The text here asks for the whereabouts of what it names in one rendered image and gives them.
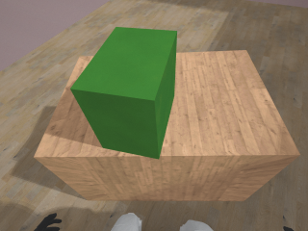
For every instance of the right robot thigh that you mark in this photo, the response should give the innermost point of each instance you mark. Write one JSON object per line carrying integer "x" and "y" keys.
{"x": 194, "y": 225}

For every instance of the robot thigh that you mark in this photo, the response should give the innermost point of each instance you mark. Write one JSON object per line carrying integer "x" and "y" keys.
{"x": 128, "y": 222}
{"x": 194, "y": 225}

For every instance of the carton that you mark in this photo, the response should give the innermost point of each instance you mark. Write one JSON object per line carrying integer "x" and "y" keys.
{"x": 127, "y": 90}

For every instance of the pedestal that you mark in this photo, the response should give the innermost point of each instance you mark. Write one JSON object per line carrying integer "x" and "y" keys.
{"x": 224, "y": 139}

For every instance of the left robot thigh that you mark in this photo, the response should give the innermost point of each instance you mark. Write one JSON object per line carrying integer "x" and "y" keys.
{"x": 128, "y": 222}

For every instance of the left robot hand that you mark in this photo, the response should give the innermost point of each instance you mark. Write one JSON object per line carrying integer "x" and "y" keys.
{"x": 48, "y": 221}

